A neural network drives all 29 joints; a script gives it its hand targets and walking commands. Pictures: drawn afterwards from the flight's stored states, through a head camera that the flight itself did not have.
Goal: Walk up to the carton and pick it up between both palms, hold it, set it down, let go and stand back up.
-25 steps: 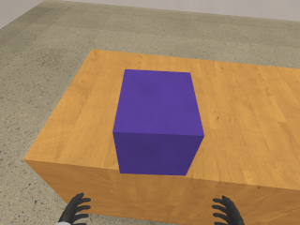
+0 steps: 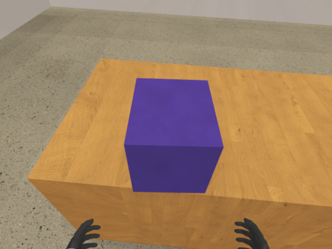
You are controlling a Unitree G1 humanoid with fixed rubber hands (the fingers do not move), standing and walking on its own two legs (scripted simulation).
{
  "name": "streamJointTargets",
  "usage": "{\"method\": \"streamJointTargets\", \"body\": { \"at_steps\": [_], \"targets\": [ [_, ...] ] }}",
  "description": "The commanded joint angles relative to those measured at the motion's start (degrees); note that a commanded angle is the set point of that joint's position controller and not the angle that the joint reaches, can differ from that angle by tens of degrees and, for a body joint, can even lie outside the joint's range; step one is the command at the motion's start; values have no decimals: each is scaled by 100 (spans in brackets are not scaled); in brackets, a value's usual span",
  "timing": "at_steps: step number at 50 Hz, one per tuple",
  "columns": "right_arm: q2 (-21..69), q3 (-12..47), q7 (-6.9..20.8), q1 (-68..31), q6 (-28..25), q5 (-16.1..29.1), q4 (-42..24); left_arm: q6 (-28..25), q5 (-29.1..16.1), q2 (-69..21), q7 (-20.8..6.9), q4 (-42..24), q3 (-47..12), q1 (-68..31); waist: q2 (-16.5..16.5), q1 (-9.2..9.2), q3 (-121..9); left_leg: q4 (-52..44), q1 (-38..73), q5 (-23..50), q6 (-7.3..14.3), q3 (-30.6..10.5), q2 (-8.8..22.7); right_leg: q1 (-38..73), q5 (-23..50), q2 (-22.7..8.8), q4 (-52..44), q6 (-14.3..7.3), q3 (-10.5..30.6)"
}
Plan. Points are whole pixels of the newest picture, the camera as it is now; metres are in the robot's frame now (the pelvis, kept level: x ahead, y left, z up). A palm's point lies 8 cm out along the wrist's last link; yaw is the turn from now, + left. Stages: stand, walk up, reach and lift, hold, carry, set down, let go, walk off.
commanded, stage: let go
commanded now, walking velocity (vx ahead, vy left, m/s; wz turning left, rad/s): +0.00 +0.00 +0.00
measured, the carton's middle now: (170, 135) +0.44 -0.01 +0.01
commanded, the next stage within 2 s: stand in 0.68 s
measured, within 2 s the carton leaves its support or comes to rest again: neither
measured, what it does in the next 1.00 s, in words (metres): stands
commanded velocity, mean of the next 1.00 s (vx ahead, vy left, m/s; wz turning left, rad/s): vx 0.00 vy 0.00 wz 0.00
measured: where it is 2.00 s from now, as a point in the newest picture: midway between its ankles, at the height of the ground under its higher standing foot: outside the picture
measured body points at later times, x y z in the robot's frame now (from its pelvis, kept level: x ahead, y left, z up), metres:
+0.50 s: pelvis +0.01 +0.00 +0.00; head +0.01 +0.01 +0.45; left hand +0.17 +0.23 -0.09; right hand +0.17 -0.22 -0.10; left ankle -0.01 +0.13 -0.75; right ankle +0.01 -0.13 -0.75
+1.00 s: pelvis +0.03 +0.00 -0.01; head +0.03 +0.01 +0.44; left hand +0.10 +0.24 -0.13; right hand +0.07 -0.24 -0.15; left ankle -0.01 +0.13 -0.75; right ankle +0.01 -0.13 -0.75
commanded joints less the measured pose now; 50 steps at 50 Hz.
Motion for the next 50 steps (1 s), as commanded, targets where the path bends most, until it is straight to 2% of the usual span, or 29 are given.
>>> {"method": "streamJointTargets", "body": {
  "at_steps": [1, 2, 3, 5, 7, 9, 12, 16, 20, 24, 27, 33, 34, 35, 36, 37, 38, 39, 40, 42, 45, 50],
  "targets": [
    [-527, 7, 54, -1340, 1047, 86, -482, 1356, 19, 486, 123, -972, 370, -1295, -143, 107, -110, -548, -770, -331, -105, 289, -64, 218, -533, -63, -294, -55, 80],
    [-665, -138, 55, -1187, 942, 43, -720, 1237, -84, 527, 218, -1359, 329, -1214, -115, 115, -288, -554, -658, -262, -25, 306, -69, 429, -197, 81, -110, -55, 17],
    [-937, -377, 66, -1084, 840, 33, -904, 1094, -179, 524, 271, -1621, 160, -1037, -158, 49, -611, -472, -346, 180, 33, 262, -35, 560, 330, 245, 12, -113, -43],
    [-1222, -576, 135, -628, 480, 64, -1102, 630, -146, 619, 227, -1942, 168, -653, 89, 48, -1227, -87, 228, 1436, 67, 264, -95, 644, 1254, 387, 170, -272, -32],
    [-1214, -563, 150, -218, -71, 64, -791, 137, 73, 553, 118, -1924, 230, -181, 358, 43, -1523, 181, 551, 2280, 26, 240, -209, 768, 1904, 422, 269, -292, -21],
    [-1070, -394, 132, -71, -643, 72, -344, -265, 193, 477, 28, -1693, 226, 188, 532, 57, -1495, 284, 672, 2684, -54, 189, -309, 777, 2162, 408, 260, -276, -30],
    [-730, -45, 99, -160, -1230, 118, 86, -639, 179, 444, -32, -1272, 176, 427, 417, 114, -1025, 278, 526, 2617, -127, 165, -347, 578, 1868, 367, 102, -232, -30],
    [-480, 187, 70, -512, -1515, 134, 244, -881, 85, 544, -79, -875, 209, 264, 27, 205, -373, 141, 180, 1778, -90, 238, -335, 340, 1186, 282, -74, -122, 0],
    [-608, -46, 73, -718, -1521, -7, 281, -938, -65, 648, -36, -950, 138, -64, 8, 115, -109, -26, 51, 837, -67, 272, -251, -56, 259, 268, -126, -109, -43],
    [-855, -355, 75, -742, -1512, -127, 359, -933, -170, 717, 73, -1197, 22, -189, 207, -28, -262, -68, -3, 422, -63, 267, -195, -157, 47, 322, 0, -145, -98],
    [-865, -436, 64, -676, -1527, -179, 422, -924, -194, 747, 118, -1229, -3, -100, 221, -50, -412, -27, -60, 483, -41, 260, -206, -35, 203, 330, 77, -141, -108],
    [-604, -238, 35, -592, -1586, -142, 454, -909, -116, 767, 91, -1014, 104, 143, -35, 47, -525, 71, -159, 874, 18, 274, -329, 381, 771, 264, 107, -40, -42],
    [-887, -133, -15, -379, -1777, -23, 142, -889, -215, 218, 71, -913, -179, 353, 106, 93, -406, 76, -379, 1196, -178, 439, -525, 636, 975, 255, 265, 51, -47],
    [-420, -55, 19, 413, -661, 82, 1060, -1741, 389, 692, 106, 75, 306, 1260, 762, 281, -430, 237, -474, 878, 139, -263, 402, 106, 482, -451, -14, 17, 303],
    [-477, -55, 20, 610, -212, -9, 884, -1982, 383, 870, 84, 111, 304, 1212, 386, 81, 36, 272, -769, -179, 122, -251, 271, -147, -145, -427, -230, 31, 413],
    [-474, -38, 24, 472, -53, -69, 723, -2072, 361, 894, 65, 119, 323, 971, 76, 28, 276, 321, -955, -522, 114, -234, 207, -392, -599, -447, -365, 20, 558],
    [-589, -28, 22, 407, 1, -24, 617, -2182, 366, 777, 33, 90, 293, 740, -73, -32, 129, 260, -700, -22, 128, -329, 311, -306, -78, -441, -180, -35, 516],
    [-771, -58, 36, 419, -3, -7, 641, -2282, 337, 596, -10, 142, 265, 647, 61, -18, -177, 280, -584, 280, 140, -362, 362, -147, 603, -380, 3, -68, 465],
    [-872, -71, 45, 474, -36, -2, 698, -2340, 274, 533, -16, 252, 262, 679, -11, -24, -398, 334, -555, 358, 139, -381, 340, 6, 1109, -404, 98, -91, 431],
    [-972, -82, 74, 582, -64, 20, 826, -2387, 179, 480, -32, 438, 265, 751, 8, 5, -604, 325, -648, 158, 129, -405, 279, 237, 1111, -423, 193, -120, 363],
    [-962, -43, 66, 543, -93, -21, 944, -2438, 110, 543, 8, 784, 315, 1003, 65, 69, -692, 383, -430, 575, 136, -419, 297, 177, 1510, -470, 300, -150, 324],
    [-960, -11, -19, 967, -76, -5, 1372, -2412, 66, 537, 118, 1348, 357, 1249, 98, 44, -471, 325, -435, 1042, 181, -452, 298, 222, 1624, -485, 356, -137, 219]
  ]
}}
